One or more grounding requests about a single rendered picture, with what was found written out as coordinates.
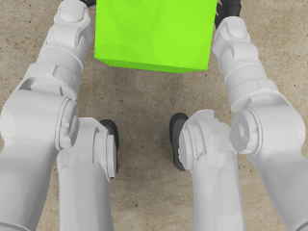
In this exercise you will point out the right robot foot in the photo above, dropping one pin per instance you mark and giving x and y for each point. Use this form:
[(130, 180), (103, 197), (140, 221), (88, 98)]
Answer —
[(176, 124)]

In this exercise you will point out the left robot forearm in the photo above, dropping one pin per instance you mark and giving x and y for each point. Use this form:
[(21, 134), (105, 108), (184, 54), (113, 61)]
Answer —
[(62, 57)]

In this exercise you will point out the robot left upper arm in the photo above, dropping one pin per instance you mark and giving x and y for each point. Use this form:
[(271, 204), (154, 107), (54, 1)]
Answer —
[(35, 127)]

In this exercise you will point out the robot right upper arm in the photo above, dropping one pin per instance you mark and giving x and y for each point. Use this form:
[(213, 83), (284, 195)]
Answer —
[(271, 137)]

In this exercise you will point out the right robot forearm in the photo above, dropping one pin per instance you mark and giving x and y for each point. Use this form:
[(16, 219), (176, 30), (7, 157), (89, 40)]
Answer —
[(243, 74)]

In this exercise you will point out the robot right shin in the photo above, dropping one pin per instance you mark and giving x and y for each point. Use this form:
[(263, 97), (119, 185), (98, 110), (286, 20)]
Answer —
[(207, 114)]

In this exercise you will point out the right robot hand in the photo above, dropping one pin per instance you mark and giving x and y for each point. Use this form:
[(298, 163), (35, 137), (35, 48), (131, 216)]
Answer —
[(227, 8)]

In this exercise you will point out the carton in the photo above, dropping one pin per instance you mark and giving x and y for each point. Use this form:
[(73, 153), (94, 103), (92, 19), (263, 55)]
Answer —
[(171, 36)]

